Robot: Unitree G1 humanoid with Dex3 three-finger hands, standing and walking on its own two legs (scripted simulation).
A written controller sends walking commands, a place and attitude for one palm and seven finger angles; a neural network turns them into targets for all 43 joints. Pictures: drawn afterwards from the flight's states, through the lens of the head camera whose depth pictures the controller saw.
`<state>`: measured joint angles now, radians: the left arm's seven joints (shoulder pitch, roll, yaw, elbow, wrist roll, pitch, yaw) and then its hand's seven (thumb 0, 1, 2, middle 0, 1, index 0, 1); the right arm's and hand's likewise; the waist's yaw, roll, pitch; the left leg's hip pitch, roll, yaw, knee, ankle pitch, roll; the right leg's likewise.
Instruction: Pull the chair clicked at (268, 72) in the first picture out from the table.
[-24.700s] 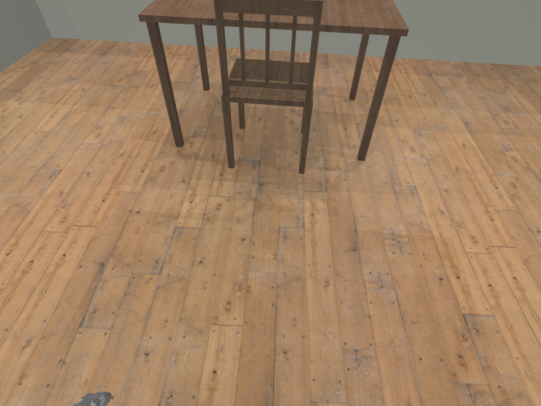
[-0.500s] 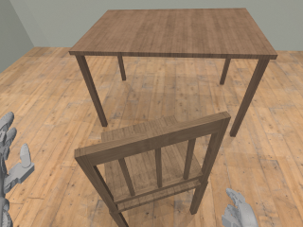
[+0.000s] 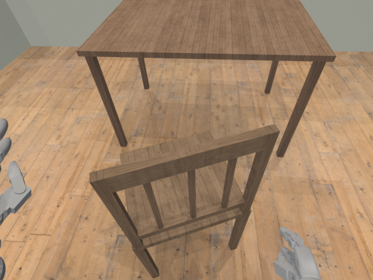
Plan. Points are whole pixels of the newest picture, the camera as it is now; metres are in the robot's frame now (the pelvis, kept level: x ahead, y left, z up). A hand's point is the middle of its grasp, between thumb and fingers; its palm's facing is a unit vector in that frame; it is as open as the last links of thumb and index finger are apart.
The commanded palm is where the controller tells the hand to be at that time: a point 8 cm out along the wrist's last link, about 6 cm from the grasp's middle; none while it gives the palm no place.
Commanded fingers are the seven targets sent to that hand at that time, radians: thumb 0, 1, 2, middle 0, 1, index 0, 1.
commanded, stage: step back with the hand held close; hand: left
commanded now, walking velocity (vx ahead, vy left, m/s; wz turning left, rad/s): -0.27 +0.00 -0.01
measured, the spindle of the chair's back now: (192, 195) +0.36 +0.03 -0.10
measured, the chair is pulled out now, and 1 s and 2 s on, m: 0.57 0.57 0.57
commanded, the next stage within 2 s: stop stepping back and stand still in 1.38 s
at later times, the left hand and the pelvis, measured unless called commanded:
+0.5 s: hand (9, 231) +0.15 +0.28 +0.15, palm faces +0.43 -0.77 -0.47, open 7.4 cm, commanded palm +0.09 +0.31 +0.17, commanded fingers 0.00 0.90 0.90 -0.20 -0.30 -0.20 -0.30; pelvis -0.05 +0.01 -0.01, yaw +0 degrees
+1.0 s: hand (1, 254) +0.12 +0.27 +0.16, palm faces +0.41 -0.77 -0.48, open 7.4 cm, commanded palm +0.05 +0.31 +0.17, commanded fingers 0.00 0.90 0.90 -0.20 -0.30 -0.20 -0.30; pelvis -0.08 +0.01 -0.02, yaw +1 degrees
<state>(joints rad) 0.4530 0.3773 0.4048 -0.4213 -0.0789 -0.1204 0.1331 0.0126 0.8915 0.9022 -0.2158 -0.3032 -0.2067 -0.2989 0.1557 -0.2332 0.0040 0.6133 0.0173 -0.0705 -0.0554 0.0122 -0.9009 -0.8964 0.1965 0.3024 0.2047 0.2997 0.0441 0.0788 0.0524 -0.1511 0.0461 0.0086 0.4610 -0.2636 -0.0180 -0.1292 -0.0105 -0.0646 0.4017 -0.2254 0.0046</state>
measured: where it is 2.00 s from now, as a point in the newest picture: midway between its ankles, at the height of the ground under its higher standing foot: outside the picture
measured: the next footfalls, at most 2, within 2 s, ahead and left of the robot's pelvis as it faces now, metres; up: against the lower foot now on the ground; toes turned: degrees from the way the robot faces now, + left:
right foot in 1.40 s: -0.21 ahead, -0.14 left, +0.00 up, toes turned +0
left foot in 1.68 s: -0.20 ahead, +0.08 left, +0.00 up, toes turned +2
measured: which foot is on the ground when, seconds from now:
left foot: down 0.00-1.00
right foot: down 0.00-1.00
